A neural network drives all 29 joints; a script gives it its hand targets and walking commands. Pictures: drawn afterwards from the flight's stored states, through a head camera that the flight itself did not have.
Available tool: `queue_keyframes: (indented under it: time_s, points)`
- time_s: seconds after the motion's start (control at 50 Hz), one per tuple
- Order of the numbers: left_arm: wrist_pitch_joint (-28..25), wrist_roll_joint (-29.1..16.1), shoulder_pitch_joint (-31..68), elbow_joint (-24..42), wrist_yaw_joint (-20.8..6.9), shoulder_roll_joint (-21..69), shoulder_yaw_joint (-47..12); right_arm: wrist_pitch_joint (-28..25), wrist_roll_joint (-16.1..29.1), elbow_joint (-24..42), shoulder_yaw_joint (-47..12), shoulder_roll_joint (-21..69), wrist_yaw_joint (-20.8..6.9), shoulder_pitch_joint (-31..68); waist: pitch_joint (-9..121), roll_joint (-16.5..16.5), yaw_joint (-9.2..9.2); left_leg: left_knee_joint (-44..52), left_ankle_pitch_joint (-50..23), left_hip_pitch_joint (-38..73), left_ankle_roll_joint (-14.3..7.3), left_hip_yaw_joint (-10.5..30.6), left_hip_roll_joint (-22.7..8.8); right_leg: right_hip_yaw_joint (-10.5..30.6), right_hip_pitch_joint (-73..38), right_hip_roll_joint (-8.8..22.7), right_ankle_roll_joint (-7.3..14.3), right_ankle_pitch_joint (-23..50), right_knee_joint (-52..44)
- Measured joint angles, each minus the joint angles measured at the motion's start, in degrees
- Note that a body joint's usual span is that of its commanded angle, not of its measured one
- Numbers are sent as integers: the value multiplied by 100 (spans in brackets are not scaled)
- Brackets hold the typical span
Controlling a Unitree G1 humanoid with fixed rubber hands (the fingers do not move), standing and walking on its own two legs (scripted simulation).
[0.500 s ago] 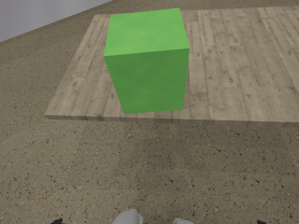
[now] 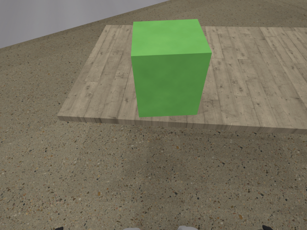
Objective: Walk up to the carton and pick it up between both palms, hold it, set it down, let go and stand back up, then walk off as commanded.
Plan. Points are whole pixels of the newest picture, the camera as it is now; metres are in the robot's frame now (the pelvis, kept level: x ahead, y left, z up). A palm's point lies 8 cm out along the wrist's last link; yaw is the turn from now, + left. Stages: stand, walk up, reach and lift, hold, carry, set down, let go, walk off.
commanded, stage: walk off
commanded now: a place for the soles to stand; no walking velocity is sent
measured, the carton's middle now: (166, 70) +0.61 +0.01 +0.07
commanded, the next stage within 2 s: stand in 0.94 s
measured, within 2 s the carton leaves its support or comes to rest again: neither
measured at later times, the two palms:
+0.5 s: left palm out of the picture +0.04 +0.30 -0.08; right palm out of the picture +0.09 -0.29 -0.10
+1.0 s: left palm out of the picture +0.03 +0.30 -0.08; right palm out of the picture +0.09 -0.28 -0.08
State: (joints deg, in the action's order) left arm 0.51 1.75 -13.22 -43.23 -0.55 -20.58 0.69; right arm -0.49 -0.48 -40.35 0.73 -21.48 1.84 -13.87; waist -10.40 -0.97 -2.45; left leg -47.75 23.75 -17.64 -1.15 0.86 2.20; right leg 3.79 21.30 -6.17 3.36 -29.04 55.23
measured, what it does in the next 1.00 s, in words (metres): steps on the spot: right foot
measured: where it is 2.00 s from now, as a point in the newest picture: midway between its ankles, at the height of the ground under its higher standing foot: outside the picture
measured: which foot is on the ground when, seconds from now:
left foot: down 0.00-1.00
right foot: up 0.00-0.14, down 0.16-1.00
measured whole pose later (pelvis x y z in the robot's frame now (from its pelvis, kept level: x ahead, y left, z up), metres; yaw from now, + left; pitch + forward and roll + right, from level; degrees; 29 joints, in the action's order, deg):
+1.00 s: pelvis -0.04 +0.00 +0.01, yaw +0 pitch -3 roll -1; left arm -1.3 1.7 -13.2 -49.1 -0.5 -20.5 0.7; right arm -1.4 -0.5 -42.8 0.7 -21.5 0.1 -13.7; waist -2.4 -1.8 -2.5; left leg -41.7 17.4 -21.0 -0.9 1.4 1.1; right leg 2.7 19.9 -3.6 1.5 -17.5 40.7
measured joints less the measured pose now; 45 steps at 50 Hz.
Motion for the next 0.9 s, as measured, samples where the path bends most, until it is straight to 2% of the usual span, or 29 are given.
queue_keyframes:
  time_s: [0.08, 0.16, 0.2, 0.32, 0.36, 0.4, 0.44, 0.48, 0.9]
  points:
    - [-1, 0, 0, -53, 0, -2, 0, -74, 0, 0, 0, 1, 0, 1, 116, 173, -4, 1, 8, -84, 4, -4, 1, 6, 4, 68, -7, -109, 345]
    - [-11, 0, -2, -55, 0, -4, -1, -95, 0, 0, -1, 2, -16, 6, 275, 310, -6, 2, -81, -309, 78, -6, -6, 3, -53, 259, -30, 4, -460]
    - [-59, 0, -2, -113, 0, 10, 0, -68, 0, -4, -1, 2, -28, 16, 276, 224, -3, 2, -112, -325, 123, 35, -111, -59, -67, 179, -61, 575, -656]
    - [-175, 0, -1, -187, 0, 11, 0, 17, 0, -5, -1, 1, -37, 16, 309, 54, -3, 2, 401, -365, -13, 47, -110, -107, -67, 192, -13, 695, -814]
    - [-182, 0, -1, -187, 0, 11, 0, -3, 0, -6, -1, 1, -55, 15, 291, -33, -2, 9, 236, -364, -48, 49, -111, -110, -67, 197, -23, 731, -824]
    - [-182, 0, -1, -187, 0, 11, 0, -29, 0, -13, -1, 1, -65, 15, 262, -127, -2, 75, -225, -325, -66, 50, -111, -110, -68, 197, -60, 720, -763]
    - [-181, 0, -1, -209, 0, 11, 0, -43, 0, -82, -1, 1, -98, 15, 292, -192, -3, 79, -320, -322, 70, 50, -108, -107, -69, 209, -89, 710, -746]
    - [-181, 0, -1, -262, 0, 11, 0, -43, 0, -172, -1, 1, -125, 15, 367, -231, -3, 102, -292, -334, 72, 51, -108, -107, -75, 213, -91, 737, -813]
    - [-181, 0, -1, -523, 0, 11, 0, -98, 0, -243, -1, 1, -137, 16, 711, -84, -3, 502, -586, -338, 25, 57, -108, -107, -129, 246, -180, 1100, -1330]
